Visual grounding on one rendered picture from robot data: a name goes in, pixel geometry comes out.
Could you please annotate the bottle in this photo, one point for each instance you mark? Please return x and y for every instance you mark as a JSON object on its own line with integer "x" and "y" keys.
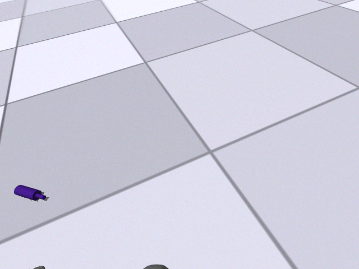
{"x": 29, "y": 193}

